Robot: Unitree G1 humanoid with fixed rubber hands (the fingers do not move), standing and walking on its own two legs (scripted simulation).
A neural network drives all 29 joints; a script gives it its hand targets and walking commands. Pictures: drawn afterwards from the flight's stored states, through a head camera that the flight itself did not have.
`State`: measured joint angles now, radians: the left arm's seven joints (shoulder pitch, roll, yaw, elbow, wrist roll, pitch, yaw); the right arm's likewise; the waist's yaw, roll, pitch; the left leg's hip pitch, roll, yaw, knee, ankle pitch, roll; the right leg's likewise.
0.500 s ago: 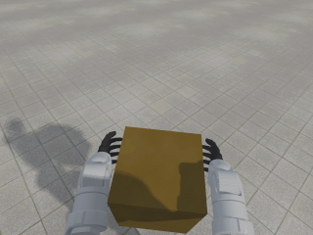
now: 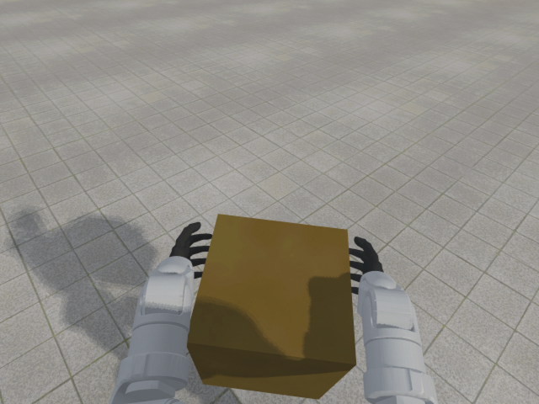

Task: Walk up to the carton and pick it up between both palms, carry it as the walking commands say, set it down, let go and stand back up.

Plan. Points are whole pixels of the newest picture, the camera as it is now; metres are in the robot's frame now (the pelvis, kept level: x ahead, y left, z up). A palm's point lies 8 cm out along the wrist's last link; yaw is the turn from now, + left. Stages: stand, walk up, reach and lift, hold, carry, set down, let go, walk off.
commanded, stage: hold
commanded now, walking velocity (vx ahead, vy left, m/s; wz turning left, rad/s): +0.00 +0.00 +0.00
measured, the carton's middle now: (270, 311) +0.27 +0.00 -0.03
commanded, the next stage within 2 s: carry in 0.30 s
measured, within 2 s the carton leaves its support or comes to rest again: neither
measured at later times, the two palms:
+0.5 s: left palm (188, 260) +0.31 +0.14 +0.05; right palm (374, 279) +0.29 -0.16 +0.04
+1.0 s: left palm (257, 218) +0.38 +0.03 +0.09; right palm (448, 277) +0.27 -0.25 +0.09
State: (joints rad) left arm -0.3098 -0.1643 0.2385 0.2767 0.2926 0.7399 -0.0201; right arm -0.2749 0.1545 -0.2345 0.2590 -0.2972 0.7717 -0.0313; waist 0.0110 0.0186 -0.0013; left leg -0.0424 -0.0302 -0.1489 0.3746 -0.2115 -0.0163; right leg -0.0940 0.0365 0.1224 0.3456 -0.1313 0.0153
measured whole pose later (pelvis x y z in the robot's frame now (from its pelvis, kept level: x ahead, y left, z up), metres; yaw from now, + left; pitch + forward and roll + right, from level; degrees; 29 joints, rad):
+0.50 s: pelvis +0.00 +0.00 -0.02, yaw -5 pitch +1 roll +1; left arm -0.29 -0.10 0.18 0.05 0.15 0.85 0.03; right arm -0.30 0.14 -0.15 0.09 -0.20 0.86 -0.09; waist 0.02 -0.02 -0.08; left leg -0.32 0.00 0.00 0.63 -0.33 -0.02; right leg -0.46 0.02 0.07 0.72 -0.31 0.02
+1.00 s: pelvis -0.02 +0.01 -0.01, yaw -22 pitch +5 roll -2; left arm -0.65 -0.03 0.23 0.01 0.04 1.21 0.13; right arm -0.64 0.04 -0.22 0.05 -0.07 1.21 -0.14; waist 0.02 -0.01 0.02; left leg -0.34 0.10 0.19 0.60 -0.35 0.03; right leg -0.64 0.01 -0.07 1.00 -0.42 0.02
